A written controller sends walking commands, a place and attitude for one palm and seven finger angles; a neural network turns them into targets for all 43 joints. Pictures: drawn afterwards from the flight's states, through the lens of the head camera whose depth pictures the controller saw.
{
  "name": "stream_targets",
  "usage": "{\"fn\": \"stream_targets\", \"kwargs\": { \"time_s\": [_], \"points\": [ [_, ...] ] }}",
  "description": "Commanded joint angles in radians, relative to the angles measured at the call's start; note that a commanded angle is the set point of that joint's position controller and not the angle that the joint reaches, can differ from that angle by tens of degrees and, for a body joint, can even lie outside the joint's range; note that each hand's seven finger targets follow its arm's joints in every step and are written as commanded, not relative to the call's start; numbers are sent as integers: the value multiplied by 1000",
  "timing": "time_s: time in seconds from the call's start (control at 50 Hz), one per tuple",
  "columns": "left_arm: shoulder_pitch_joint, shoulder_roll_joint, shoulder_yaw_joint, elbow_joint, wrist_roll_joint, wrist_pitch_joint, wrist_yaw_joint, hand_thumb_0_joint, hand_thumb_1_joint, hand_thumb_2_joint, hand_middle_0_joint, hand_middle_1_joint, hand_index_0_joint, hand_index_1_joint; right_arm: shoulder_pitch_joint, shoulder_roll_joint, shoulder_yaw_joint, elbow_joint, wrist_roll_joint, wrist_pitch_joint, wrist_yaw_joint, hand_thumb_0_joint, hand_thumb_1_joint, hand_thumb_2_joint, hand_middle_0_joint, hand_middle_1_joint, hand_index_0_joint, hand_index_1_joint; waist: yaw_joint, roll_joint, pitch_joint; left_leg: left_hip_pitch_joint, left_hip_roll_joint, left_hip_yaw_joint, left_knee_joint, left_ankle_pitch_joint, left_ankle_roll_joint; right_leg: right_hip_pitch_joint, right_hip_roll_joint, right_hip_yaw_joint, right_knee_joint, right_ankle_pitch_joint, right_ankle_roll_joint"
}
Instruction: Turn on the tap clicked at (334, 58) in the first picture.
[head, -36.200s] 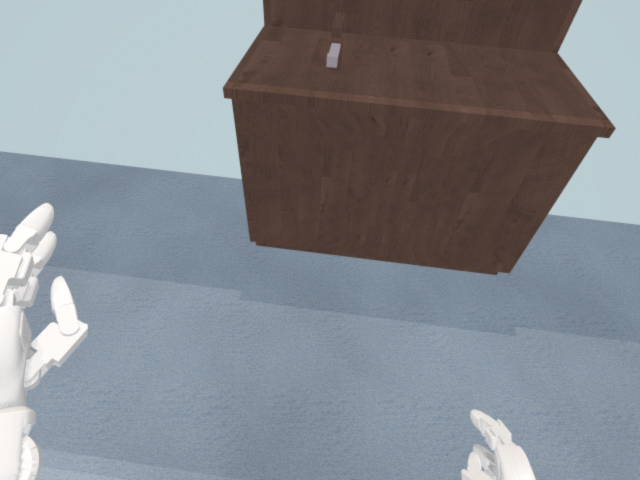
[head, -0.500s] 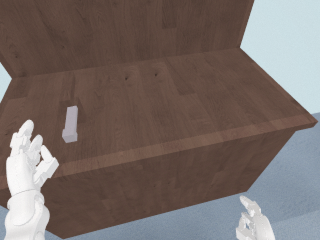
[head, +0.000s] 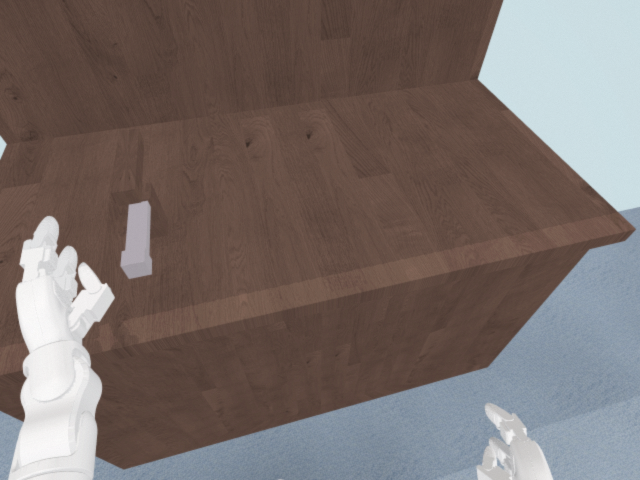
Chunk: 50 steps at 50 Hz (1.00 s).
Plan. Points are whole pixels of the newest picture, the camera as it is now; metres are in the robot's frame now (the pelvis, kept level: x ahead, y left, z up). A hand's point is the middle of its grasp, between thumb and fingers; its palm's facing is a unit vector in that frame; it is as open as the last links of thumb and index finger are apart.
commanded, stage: reach beside the lever's end, fingers flat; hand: left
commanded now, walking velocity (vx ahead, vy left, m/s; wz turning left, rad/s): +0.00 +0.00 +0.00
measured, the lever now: (136, 262) +0.35 +0.27 +0.08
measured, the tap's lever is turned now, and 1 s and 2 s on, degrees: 0 0 22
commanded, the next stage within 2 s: push the lever round in 0.70 s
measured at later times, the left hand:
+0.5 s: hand (111, 277) +0.32 +0.30 +0.07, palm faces +0.55 -0.83 -0.09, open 7.8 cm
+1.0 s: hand (118, 286) +0.31 +0.28 +0.08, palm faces +0.54 -0.84 -0.07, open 7.8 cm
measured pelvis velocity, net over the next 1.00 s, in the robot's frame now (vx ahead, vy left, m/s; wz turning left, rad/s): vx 0.00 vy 0.00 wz -0.01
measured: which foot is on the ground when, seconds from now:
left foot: down 0.00-1.00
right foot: down 0.00-1.00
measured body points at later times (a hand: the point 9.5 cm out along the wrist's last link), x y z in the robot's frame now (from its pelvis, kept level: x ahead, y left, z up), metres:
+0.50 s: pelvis +0.01 +0.00 +0.00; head +0.04 +0.00 +0.44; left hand +0.29 +0.34 +0.08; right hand +0.15 -0.25 -0.10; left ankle +0.03 +0.10 -0.71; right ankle +0.00 -0.10 -0.71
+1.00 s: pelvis +0.00 +0.00 +0.00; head +0.03 +0.00 +0.44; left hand +0.27 +0.32 +0.08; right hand +0.17 -0.24 -0.10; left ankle +0.03 +0.10 -0.71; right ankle +0.00 -0.10 -0.71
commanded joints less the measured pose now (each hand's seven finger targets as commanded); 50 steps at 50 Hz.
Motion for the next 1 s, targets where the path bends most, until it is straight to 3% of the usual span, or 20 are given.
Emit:
{"fn": "stream_targets", "kwargs": {
  "time_s": [0.0, 0.04, 0.08, 0.1, 0.18, 0.26, 0.28, 0.38, 0.46, 0.48, 0.5, 0.6, 0.66, 0.72, 0.74, 0.78, 0.86, 0.88, 0.9, 0.98],
  "points": [
    [-206, 208, 73, -186, 21, -85, 13, 0, 900, 900, -153, -160, -153, -160, -70, -130, -54, -142, -3, -41, -3, 0, -900, -900, 200, 300, 200, 300, -5, 17, -229, 134, 22, -33, -114, 159, -19, 48, -9, 31, -88, 164, 3],
    [-236, 206, 69, -171, 20, -89, 16, 0, 900, 900, -152, -155, -152, -155, -71, -130, -54, -144, -4, -35, -2, 0, -900, -900, 200, 300, 200, 300, -10, 22, -223, 126, 21, -26, -108, 152, -15, 40, -9, 35, -90, 166, 5],
    [-235, 278, 139, -139, 29, -91, 25, 0, 900, 900, -150, -150, -150, -150, -61, -134, -56, -135, -6, -22, -4, 0, -900, -900, 200, 300, 200, 300, 4, 27, -227, 108, 22, -26, -106, 159, -15, 52, -8, 37, -84, 171, 3],
    [-272, 255, 114, -149, 29, -97, 23, 0, 900, 900, -150, -150, -150, -150, -60, -131, -56, -140, -6, -16, -3, 0, -900, -900, 200, 300, 200, 300, -12, 27, -245, 115, 20, -23, -101, 161, -14, 46, -8, 38, -81, 175, 6],
    [-315, 265, 116, -126, 38, -122, 18, 0, 900, 900, -150, -150, -150, -150, -50, -132, -58, -132, -6, -10, -2, 0, -900, -900, 200, 300, 200, 300, -14, 75, -253, 121, 23, -22, -88, 173, -13, 33, -5, 43, -70, 180, 2],
    [-339, 252, 99, -54, 26, -132, -6, 0, 900, 900, -150, -150, -150, -150, -30, -141, -62, -127, -6, -3, -1, 0, -900, -900, 200, 300, 200, 300, -33, 27, -246, 96, 23, -22, -78, 149, -7, 13, -3, 44, -71, 174, 6],
    [-356, 284, 128, -30, 30, -131, -6, 0, 900, 900, -150, -150, -150, -150, -26, -144, -61, -119, -5, 1, -4, 0, -900, -900, 200, 300, 200, 300, -30, 17, -241, 88, 23, -23, -77, 144, -5, 14, -3, 45, -70, 173, 6],
    [-286, 294, 147, -68, 27, -142, -18, 0, 900, 900, -150, -150, -150, -150, -12, -140, -69, -136, -4, 9, 5, 0, -900, -900, 200, 300, 200, 300, -4, 72, -301, 120, 24, -17, -65, 249, -12, 58, -2, 45, -54, 254, 1],
    [-212, 259, 138, -77, 11, -147, -22, 0, 900, 900, -150, -150, -150, -150, -6, -137, -74, -145, -5, 13, 16, 0, -900, -900, 200, 300, 200, 300, -6, 17, -284, 104, 28, -17, -61, 276, -15, 59, 2, 35, -50, 281, 7],
    [-204, 284, 170, -60, 14, -142, -17, 0, 900, 900, -150, -150, -150, -150, -10, -140, -74, -139, -3, 18, 13, 0, -900, -900, 200, 300, 200, 300, -3, 19, -259, 88, 27, -15, -60, 260, -10, 55, 0, 39, -53, 273, 7],
    [-242, 264, 142, -77, 14, -146, -18, 0, 900, 900, -150, -150, -150, -150, -13, -137, -71, -141, -1, 20, 13, 0, -900, -900, 200, 300, 200, 300, -18, 19, -245, 87, 28, -16, -64, 245, -11, 41, 0, 37, -55, 260, 7],
    [-286, 251, 113, -140, 26, -167, -12, 0, 900, 900, -150, -150, -150, -150, -23, -134, -71, -139, -6, 11, 8, 0, -900, -900, 200, 300, 200, 300, -27, 70, -266, 119, 28, -22, -65, 214, -14, 13, 1, 40, -54, 208, 4],
    [-289, 244, 101, -125, 22, -171, -19, 0, 900, 900, -150, -150, -150, -150, -26, -135, -70, -133, -6, 5, 5, 0, -900, -900, 200, 300, 200, 300, -32, 58, -257, 111, 27, -24, -65, 195, -16, 10, 1, 40, -55, 198, 3],
    [-254, 225, 88, -121, 24, -160, -19, 0, 900, 900, -150, -150, -150, -150, -33, -131, -69, -139, -4, 5, 5, 0, -900, -900, 200, 300, 200, 300, -22, 68, -262, 119, 27, -27, -71, 190, -20, 9, 1, 37, -56, 183, 1],
    [-267, 219, 83, -109, 18, -153, -21, 0, 900, 900, -150, -150, -150, -150, -35, -133, -66, -139, -4, 5, 4, 0, -900, -900, 200, 300, 200, 300, -26, 39, -250, 105, 25, -29, -73, 166, -16, 7, 1, 37, -61, 173, 3],
    [-261, 263, 127, -78, 21, -141, -13, 0, 900, 900, -150, -150, -150, -150, -40, -136, -64, -135, -1, 11, -3, 0, -900, -900, 200, 300, 200, 300, -17, 26, -230, 85, 25, -27, -80, 145, -11, 12, 0, 41, -68, 160, 4],
    [-249, 206, 76, -136, 22, -149, -4, 0, 900, 900, -150, -150, -150, -150, -40, -128, -66, -151, -6, 6, 7, 0, -900, -900, 200, 300, 200, 300, -17, 29, -277, 123, 26, -25, -72, 207, -20, 29, 1, 35, -57, 207, 3],
    [-222, 216, 90, -133, 29, -149, 4, 0, 900, 900, -150, -150, -150, -150, -40, -128, -66, -150, -6, 8, 9, 0, -900, -900, 200, 300, 200, 300, -8, 38, -272, 120, 28, -26, -73, 214, -21, 28, 1, 34, -54, 205, 3],
    [-243, 192, 59, -150, 32, -152, 8, 0, 900, 900, -150, -150, -150, -150, -41, -125, -64, -151, -7, 9, 12, 0, -900, -900, 200, 300, 200, 300, -20, 50, -270, 126, 29, -27, -70, 211, -23, 17, 0, 34, -52, 202, 3],
    [-258, 199, 63, -128, 42, -144, 28, 0, 900, 900, -150, -150, -150, -150, -53, -129, -62, -151, -6, 12, 10, 0, -900, -900, 200, 300, 200, 300, -19, 15, -227, 93, 28, -30, -80, 139, -15, 4, -1, 37, -63, 151, 4]
  ]
}}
